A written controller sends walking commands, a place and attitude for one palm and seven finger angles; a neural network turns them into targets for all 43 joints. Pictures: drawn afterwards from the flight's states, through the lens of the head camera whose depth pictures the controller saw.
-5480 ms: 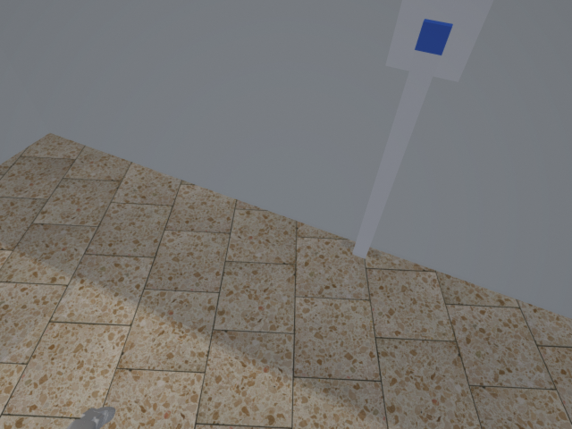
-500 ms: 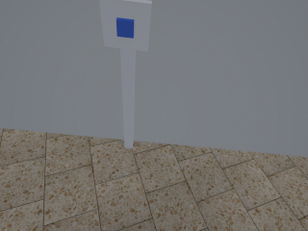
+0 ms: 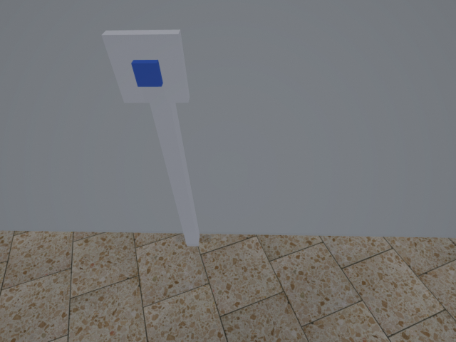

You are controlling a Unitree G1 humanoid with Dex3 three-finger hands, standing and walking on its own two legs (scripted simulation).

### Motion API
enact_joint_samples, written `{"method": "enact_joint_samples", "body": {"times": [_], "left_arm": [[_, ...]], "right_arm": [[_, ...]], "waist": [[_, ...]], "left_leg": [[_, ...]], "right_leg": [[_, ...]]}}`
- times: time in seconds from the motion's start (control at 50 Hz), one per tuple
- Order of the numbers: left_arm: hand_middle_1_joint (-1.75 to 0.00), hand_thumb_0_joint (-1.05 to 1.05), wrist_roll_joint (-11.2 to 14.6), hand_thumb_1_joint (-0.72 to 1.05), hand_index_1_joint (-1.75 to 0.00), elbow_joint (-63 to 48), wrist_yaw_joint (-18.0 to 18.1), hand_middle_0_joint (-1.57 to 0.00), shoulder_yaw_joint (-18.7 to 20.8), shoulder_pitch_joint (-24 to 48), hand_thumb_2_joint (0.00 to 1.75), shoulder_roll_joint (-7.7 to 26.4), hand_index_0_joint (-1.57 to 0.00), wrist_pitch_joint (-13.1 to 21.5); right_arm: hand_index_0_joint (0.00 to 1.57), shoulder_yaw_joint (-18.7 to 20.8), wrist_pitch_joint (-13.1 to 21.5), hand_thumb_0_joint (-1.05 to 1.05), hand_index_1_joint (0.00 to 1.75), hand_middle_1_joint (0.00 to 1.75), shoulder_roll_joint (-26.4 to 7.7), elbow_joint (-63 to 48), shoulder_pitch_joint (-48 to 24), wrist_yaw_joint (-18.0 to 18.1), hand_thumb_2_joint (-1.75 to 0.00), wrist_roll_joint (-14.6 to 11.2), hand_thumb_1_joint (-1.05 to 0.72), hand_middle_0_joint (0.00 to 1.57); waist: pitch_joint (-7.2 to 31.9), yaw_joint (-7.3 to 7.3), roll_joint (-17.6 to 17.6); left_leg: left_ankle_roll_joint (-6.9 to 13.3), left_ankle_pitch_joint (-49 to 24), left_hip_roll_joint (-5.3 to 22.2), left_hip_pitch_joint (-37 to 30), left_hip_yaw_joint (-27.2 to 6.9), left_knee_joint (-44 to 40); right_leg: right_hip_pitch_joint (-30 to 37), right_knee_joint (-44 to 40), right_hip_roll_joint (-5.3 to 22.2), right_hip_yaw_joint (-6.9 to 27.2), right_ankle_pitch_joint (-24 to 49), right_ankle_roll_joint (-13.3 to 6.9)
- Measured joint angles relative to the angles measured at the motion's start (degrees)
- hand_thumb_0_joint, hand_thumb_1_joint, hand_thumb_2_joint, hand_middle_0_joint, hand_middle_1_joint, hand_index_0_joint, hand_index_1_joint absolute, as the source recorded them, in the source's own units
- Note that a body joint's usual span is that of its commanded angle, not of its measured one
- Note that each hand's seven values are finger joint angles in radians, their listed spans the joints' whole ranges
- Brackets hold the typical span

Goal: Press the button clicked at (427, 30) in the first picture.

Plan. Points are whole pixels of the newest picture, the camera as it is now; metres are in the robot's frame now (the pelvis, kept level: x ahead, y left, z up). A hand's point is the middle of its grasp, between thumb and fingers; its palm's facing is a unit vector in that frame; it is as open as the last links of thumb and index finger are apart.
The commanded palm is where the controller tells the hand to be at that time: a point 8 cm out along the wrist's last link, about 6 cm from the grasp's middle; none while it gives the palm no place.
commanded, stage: take the last steps up to it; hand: left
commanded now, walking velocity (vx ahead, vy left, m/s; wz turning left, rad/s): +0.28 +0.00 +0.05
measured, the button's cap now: (148, 72) +0.69 +0.22 +0.16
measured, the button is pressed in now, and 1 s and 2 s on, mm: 0 0 0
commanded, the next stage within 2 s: come to a stop and stand still in 0.32 s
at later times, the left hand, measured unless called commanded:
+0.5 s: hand out of the picture +0.04 +0.18 -0.18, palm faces +0.14 -0.98 -0.11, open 7.3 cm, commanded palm none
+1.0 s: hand (149, 318) +0.22 +0.19 -0.16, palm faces -0.01 -0.96 -0.27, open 7.3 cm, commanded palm none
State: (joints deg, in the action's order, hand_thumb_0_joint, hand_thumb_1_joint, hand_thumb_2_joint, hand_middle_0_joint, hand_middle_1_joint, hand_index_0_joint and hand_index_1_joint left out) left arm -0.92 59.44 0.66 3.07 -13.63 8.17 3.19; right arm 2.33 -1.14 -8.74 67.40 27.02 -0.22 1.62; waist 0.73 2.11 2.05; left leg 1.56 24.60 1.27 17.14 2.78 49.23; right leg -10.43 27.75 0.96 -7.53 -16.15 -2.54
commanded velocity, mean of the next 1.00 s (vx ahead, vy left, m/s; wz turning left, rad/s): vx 0.01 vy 0.00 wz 0.01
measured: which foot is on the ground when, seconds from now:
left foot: up 0.00-0.38, down 0.40-0.94, up 0.96-1.00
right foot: down 0.00-0.42, up 0.44-0.92, down 0.94-1.00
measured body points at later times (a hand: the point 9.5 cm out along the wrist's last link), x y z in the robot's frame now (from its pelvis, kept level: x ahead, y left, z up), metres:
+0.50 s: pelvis +0.17 +0.05 -0.01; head +0.19 +0.07 +0.44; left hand +0.04 +0.23 -0.17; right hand +0.29 -0.16 -0.15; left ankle +0.23 +0.13 -0.74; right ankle +0.04 -0.08 -0.67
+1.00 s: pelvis +0.15 +0.00 -0.01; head +0.15 -0.03 +0.44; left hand +0.22 +0.24 -0.14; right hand +0.17 -0.24 -0.18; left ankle +0.22 +0.13 -0.73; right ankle +0.14 -0.12 -0.74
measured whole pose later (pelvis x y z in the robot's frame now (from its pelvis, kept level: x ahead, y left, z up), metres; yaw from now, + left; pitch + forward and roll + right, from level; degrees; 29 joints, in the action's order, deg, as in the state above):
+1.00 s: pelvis +0.15 +0.00 -0.01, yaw -1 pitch -1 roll +1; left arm -1.6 56.8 1.3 1.6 -13.1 8.7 -0.6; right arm 3.8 -3.4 -11.8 59.8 14.0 0.0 1.0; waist -1.5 1.3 3.5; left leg -0.9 20.8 3.7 21.8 6.3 37.6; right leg -13.4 33.7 3.2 -3.0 -18.7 0.5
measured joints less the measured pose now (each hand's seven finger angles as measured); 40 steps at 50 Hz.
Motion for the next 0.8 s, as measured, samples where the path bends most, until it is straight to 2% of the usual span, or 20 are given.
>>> {"method": "enact_joint_samples", "body": {"times": [0.06, 0.14, 0.22, 0.28, 0.38, 0.42, 0.44, 0.48, 0.5, 0.56, 0.6, 0.68, 0.74, 0.8], "left_arm": [[-0.3, -0.01, 0.01, 0.95, -0.3, 1.47, 0.45, -0.2, -0.06, -3.07, 0.9, 0.41, -0.2, 0.48], [-0.3, 0.0, -0.07, 0.94, -0.3, 4.39, 0.52, -0.2, -1.08, -7.46, 0.9, -0.86, -0.2, 0.84], [-0.3, 0.0, -0.3, 0.93, -0.3, 6.8, 0.46, -0.2, -2.04, -11.49, 0.9, -2.6, -0.2, 1.19], [-0.3, 0.0, -0.53, 0.92, -0.3, 8.13, 0.5, -0.2, -2.46, -13.71, 0.9, -3.54, -0.2, 1.21], [-0.3, 0.01, -0.73, 0.91, -0.3, 9.5, 0.71, -0.2, -2.55, -16.1, 0.9, -4.03, -0.2, 0.7], [-0.3, 0.01, -0.36, 0.91, -0.3, 10.15, 0.72, -0.2, -2.49, -16.39, 0.9, -3.95, -0.2, 0.16], [-0.3, 0.01, -0.03, 0.91, -0.3, 10.24, 0.71, -0.2, -2.57, -15.69, 0.9, -3.8, -0.2, -0.33], [-0.3, 0.01, 0.34, 0.91, -0.3, 9.81, 1.06, -0.2, -2.59, -14.13, 0.9, -3.4, -0.2, -1.15], [-0.3, 0.01, 0.43, 0.91, -0.3, 9.57, 1.32, -0.2, -2.45, -13.15, 0.9, -3.09, -0.2, -1.52], [-0.3, 0.01, 0.25, 0.91, -0.3, 7.57, 1.57, -0.2, -1.66, -9.19, 0.9, -1.55, -0.2, -2.69], [-0.3, 0.01, 0.04, 0.91, -0.3, 5.3, 1.55, -0.2, -0.91, -6.35, 0.9, -0.18, -0.2, -3.62], [-0.3, 0.0, -0.53, 0.91, -0.3, 0.69, 1.44, -0.2, 1.01, -1.08, 0.9, 3.12, -0.2, -5.44], [-0.3, 0.0, -0.63, 0.92, -0.3, -2.07, 1.26, -0.2, 2.03, 1.55, 0.9, 4.95, -0.2, -6.15], [-0.3, 0.0, -0.57, 0.92, -0.3, -3.67, 1.12, -0.2, 2.26, 2.78, 0.9, 5.59, -0.2, -6.45]], "right_arm": [[0.2, 0.76, -0.01, 0.01, 0.3, 0.3, -0.49, -1.38, -3.08, -0.37, -0.89, 0.21, -0.91, 0.2], [0.19, 1.51, 0.52, 0.01, 0.3, 0.3, -1.87, -4.12, -7.86, -0.43, -0.89, 0.22, -0.91, 0.2], [0.19, 1.55, 0.46, 0.0, 0.3, 0.3, -2.47, -6.0, -12.62, -0.75, -0.89, -0.02, -0.91, 0.2], [0.19, 1.19, 0.54, 0.0, 0.3, 0.3, -2.25, -7.02, -16.03, -1.07, -0.89, -0.21, -0.91, 0.2], [0.19, 0.15, 1.65, 0.0, 0.3, 0.3, -1.01, -8.45, -20.83, -1.06, -0.89, -0.33, -0.91, 0.2], [0.19, -0.24, 3.05, 0.0, 0.3, 0.3, -0.21, -9.0, -21.93, -0.62, -0.89, -0.04, -0.91, 0.2], [0.19, -0.54, 3.66, 0.0, 0.3, 0.3, 0.17, -9.3, -22.31, -0.36, -0.89, -0.08, -0.91, 0.2], [0.19, -1.33, 4.08, 0.0, 0.3, 0.3, 0.9, -9.37, -22.38, 0.29, -0.89, -0.53, -0.91, 0.2], [0.19, -1.68, 3.99, 0.0, 0.3, 0.3, 1.31, -9.09, -22.13, 0.71, -0.89, -0.66, -0.91, 0.2], [0.2, -1.47, 3.96, -0.01, 0.3, 0.3, 2.46, -8.78, -21.11, 2.06, -0.89, -1.59, -0.92, 0.2], [0.2, -1.13, 3.7, -0.04, 0.3, 0.3, 2.2, -9.18, -21.24, 2.67, -0.89, -1.75, -0.94, 0.21], [0.2, -0.68, 1.97, -0.04, 0.3, 0.3, 1.22, -9.17, -20.66, 2.79, -0.89, -1.25, -0.95, 0.21], [0.2, -0.25, 0.77, -0.03, 0.3, 0.3, 0.51, -8.83, -19.56, 2.55, -0.89, -0.81, -0.93, 0.21], [0.2, 0.31, 0.09, -0.02, 0.3, 0.3, -0.22, -8.74, -18.38, 2.17, -0.89, -0.43, -0.92, 0.21]], "waist": [[0.18, -0.96, -0.36], [-0.38, -1.27, 0.6], [-1.14, -2.42, 0.76], [-2.03, -3.76, 0.16], [-3.75, -5.99, -1.62], [-4.38, -5.74, -2.76], [-4.93, -5.77, -3.19], [-5.37, -5.99, -3.4], [-5.2, -5.83, -3.4], [-4.89, -4.78, -3.86], [-4.89, -4.05, -4.33], [-4.67, -3.22, -5.08], [-4.36, -2.83, -5.13], [-4.02, -2.23, -4.56]], "left_leg": [[-0.83, -5.38, 1.87, 6.65, 0.33, 8.6], [-2.45, -11.15, 4.24, 12.96, -0.1, 10.01], [-3.3, -14.19, 5.46, 15.71, 0.47, 5.6], [-3.11, -14.88, 5.45, 15.04, 1.76, -0.82], [-1.2, -13.96, 2.95, 9.2, 4.31, -12.29], [1.22, -14.65, 1.45, 6.23, 5.37, -15.1], [2.19, -13.14, 1.19, 6.11, 5.83, -13.57], [2.93, -11.03, 1.35, 4.15, 6.94, -13.05], [2.77, -10.88, 1.37, 2.72, 7.37, -14.09], [2.54, -12.36, 0.73, -1.07, 8.05, -18.81], [2.78, -13.38, 0.58, -2.36, 8.32, -21.06], [2.4, -14.41, 1.19, -2.72, 8.06, -22.56], [1.87, -14.74, 2.01, -2.09, 7.69, -22.39], [1.25, -14.99, 2.76, -1.24, 7.63, -21.92]], "right_leg": [[3.86, -4.95, -0.56, -0.27, 1.07, -0.18], [8.22, -9.61, -1.28, -1.06, 1.41, -0.04], [11.28, -11.5, -1.42, -1.61, 0.08, 0.58], [12.98, -11.5, -1.09, -1.85, -1.77, 1.38], [14.34, -7.14, 0.49, -1.79, -7.28, 3.6], [11.33, 2.61, 2.29, -1.21, -10.88, 3.98], [7.84, 11.6, 2.81, 0.29, -12.92, 3.71], [0.96, 26.89, 2.33, 3.55, -15.04, 3.24], [-1.67, 30.74, 2.2, 4.33, -14.56, 3.51], [-7.54, 31.97, 2.86, 5.22, -11.44, 4.75], [-11.13, 31.62, 3.0, 5.81, -9.46, 5.3], [-17.43, 36.99, 1.95, 7.33, -6.0, 5.78], [-19.21, 39.74, 1.25, 8.09, -4.27, 5.99], [-17.7, 36.98, 1.37, 8.1, -4.46, 5.95]]}}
